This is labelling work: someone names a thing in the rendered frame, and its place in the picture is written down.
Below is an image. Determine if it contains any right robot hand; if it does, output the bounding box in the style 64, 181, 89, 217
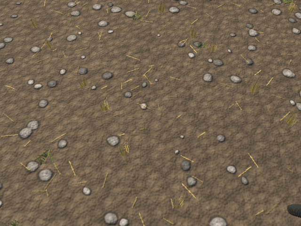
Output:
287, 204, 301, 218

